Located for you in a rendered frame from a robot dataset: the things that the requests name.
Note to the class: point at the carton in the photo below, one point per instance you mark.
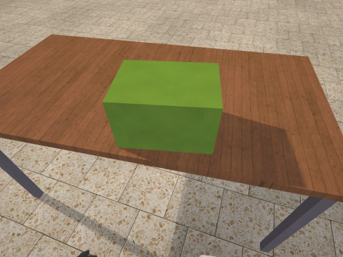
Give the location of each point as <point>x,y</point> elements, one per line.
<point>169,106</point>

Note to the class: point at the table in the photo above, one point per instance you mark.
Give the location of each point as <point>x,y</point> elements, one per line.
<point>277,129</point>

